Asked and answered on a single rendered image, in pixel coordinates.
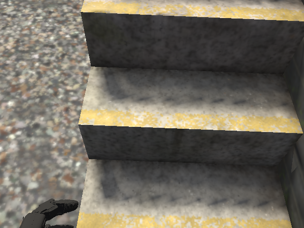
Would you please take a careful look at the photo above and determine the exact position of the left robot hand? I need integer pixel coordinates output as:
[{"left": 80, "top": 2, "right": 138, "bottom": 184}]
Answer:
[{"left": 19, "top": 199, "right": 79, "bottom": 228}]

